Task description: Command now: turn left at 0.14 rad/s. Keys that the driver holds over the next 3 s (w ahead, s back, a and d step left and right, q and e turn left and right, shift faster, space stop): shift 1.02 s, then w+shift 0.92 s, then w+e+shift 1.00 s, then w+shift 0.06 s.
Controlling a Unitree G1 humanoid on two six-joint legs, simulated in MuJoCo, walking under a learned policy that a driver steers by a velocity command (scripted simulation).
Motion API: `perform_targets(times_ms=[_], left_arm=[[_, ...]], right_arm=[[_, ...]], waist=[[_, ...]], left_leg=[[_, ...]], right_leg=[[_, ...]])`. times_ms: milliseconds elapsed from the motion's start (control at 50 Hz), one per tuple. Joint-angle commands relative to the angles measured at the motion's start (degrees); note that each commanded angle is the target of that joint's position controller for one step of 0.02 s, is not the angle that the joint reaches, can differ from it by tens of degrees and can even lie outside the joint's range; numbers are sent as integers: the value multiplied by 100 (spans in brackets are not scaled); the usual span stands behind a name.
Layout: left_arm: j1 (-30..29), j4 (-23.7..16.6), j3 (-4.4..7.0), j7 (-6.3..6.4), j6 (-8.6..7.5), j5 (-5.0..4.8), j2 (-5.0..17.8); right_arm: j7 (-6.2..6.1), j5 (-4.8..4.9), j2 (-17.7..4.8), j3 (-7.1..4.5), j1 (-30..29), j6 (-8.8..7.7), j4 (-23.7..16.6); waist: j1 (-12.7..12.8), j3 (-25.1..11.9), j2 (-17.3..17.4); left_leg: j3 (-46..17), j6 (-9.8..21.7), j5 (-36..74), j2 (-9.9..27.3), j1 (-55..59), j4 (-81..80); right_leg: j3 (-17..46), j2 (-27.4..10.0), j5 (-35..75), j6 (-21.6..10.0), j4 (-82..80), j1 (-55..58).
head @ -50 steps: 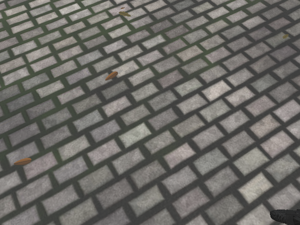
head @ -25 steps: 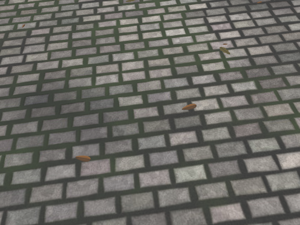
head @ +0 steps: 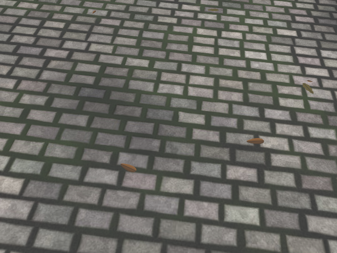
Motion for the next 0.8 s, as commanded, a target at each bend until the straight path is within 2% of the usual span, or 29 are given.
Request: perform_targets(times_ms=[20, 40, 60, 80, 100, 120, 140, 160, 180, 220, 420, 800], left_arm=[[-341, -474, -7, -39, -103, -31, 291], [-260, -436, -8, -47, -110, -43, 308], [-104, -363, -25, -56, -127, -26, 261], [-18, -323, -46, -64, -154, 53, 284], [52, -335, -19, -37, -177, 129, 532], [-59, -263, 94, -22, -181, 70, 954], [-129, -259, 45, -65, -198, 21, 594], [-151, -246, -19, -89, -220, 52, 384], [-214, -219, -38, -85, -239, 83, 341], [-219, -177, -75, -75, -294, 77, 260], [-157, 138, -123, 3, -314, 46, 232], [5, 1080, -171, 39, -285, 6, 141]], right_arm=[[-7, 9, -855, -222, -57, -51, -200], [2, 33, -822, -202, -99, -50, -155], [9, 80, -747, -165, -186, -56, -102], [16, 105, -654, -130, -72, -87, 2], [24, 21, -553, -95, 103, -148, 63], [70, -22, -645, -146, 406, -212, 94], [54, -46, -712, -145, 136, -209, 162], [38, -20, -758, -169, -108, -178, 164], [5, -5, -648, -157, -191, -136, 178], [-26, -8, -582, -156, -140, -45, 244], [-107, 32, -529, -209, 111, -59, 845], [-214, 69, -502, -204, 302, -62, 1926]], waist=[[-210, -447, 1072], [-164, -403, 1042], [-15, -350, 946], [60, -324, 751], [-45, -457, 378], [-416, -447, -399], [-153, -463, -372], [-60, -322, -239], [-67, -289, -217], [-68, -165, -209], [-54, -84, 224], [-80, 60, 192]], left_leg=[[-1166, 1103, 2030, 1396, 470, -573], [-1252, 1089, 1895, 1393, 405, -550], [-1237, 975, 1717, 1301, 262, -488], [-1205, 736, 1445, 1169, 60, -486], [-1065, 419, 957, 906, -151, -345], [-685, 183, 556, 505, -235, -403], [-449, -22, 312, 330, 88, -332], [-409, -72, 198, 302, 112, -243], [-398, -58, 254, 322, 138, -210], [-427, -32, 356, 322, 98, -233], [-394, -133, 586, 326, 182, -263], [-266, -192, 788, 306, 365, -391]], right_leg=[[26, -11, -217, -41, -910, 383], [12, 12, -28, -83, -1328, 591], [-23, 44, 575, -154, -2059, 971], [95, -14, 1534, -244, -2703, 1466], [522, -380, 2711, -353, -2663, 1982], [459, -453, 2757, -583, -2233, 1954], [392, -306, 1944, -693, -2289, 1547], [381, -244, 1552, -647, -2384, 1379], [363, -213, 1426, -580, -2432, 1289], [305, -164, 1323, -518, -2445, 1230], [238, -68, 1205, -542, -2440, 1261], [132, 83, 1289, -580, -2633, 1323]])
